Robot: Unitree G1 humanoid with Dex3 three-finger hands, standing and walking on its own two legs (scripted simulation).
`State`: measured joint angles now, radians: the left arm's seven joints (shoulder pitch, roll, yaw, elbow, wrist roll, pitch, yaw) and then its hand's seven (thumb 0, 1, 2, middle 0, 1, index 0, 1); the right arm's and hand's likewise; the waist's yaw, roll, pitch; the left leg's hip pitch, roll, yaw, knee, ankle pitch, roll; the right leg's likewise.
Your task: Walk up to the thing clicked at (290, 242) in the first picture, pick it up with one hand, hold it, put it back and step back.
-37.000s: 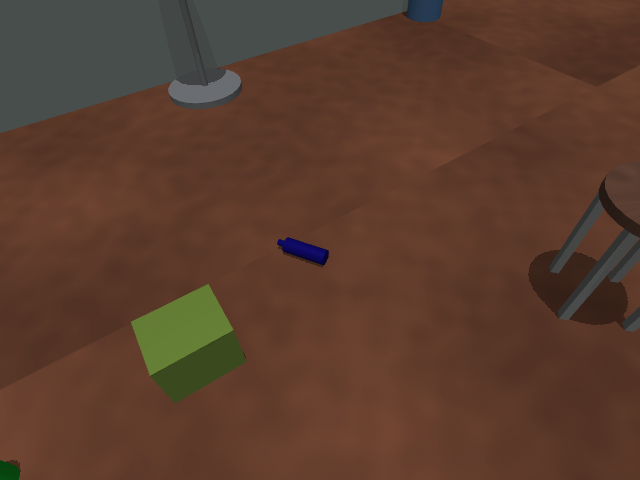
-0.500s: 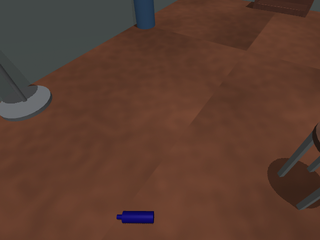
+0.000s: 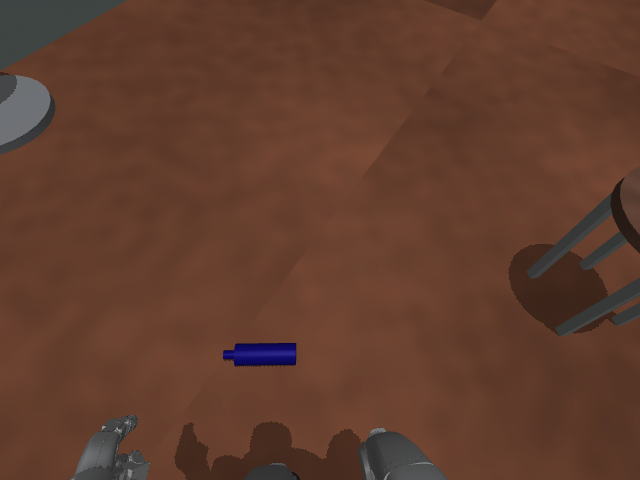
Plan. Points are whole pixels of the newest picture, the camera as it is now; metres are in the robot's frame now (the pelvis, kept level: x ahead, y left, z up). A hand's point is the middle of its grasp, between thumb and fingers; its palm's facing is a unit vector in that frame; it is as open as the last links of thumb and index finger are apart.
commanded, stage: step back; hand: left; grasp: from above
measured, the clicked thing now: (260, 354) +0.45 +0.18 -0.74
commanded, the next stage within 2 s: none
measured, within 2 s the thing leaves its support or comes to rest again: neither
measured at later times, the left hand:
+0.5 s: hand out of the picture +0.03 +0.26 -0.14, palm faces -0.05 -0.91 -0.40, open 7.4 cm
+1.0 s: hand out of the picture -0.17 +0.28 -0.17, palm faces -0.10 -0.92 -0.39, open 7.4 cm
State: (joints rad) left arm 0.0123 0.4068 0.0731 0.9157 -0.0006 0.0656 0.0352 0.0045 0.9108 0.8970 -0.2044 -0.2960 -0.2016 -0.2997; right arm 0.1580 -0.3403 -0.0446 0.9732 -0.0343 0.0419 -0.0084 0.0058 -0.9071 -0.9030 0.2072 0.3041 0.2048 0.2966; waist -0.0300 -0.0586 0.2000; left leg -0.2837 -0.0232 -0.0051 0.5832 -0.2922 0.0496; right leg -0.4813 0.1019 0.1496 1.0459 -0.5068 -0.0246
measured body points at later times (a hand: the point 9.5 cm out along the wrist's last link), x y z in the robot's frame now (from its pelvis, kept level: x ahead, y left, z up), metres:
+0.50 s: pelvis -0.10 +0.00 +0.00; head -0.04 -0.01 +0.44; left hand +0.03 +0.30 -0.11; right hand -0.01 -0.32 -0.13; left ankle -0.14 +0.15 -0.67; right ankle -0.05 -0.12 -0.73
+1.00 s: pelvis -0.26 +0.00 -0.01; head -0.20 +0.02 +0.43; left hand -0.16 +0.32 -0.14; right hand -0.14 -0.32 -0.11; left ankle -0.14 +0.13 -0.73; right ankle -0.31 -0.14 -0.72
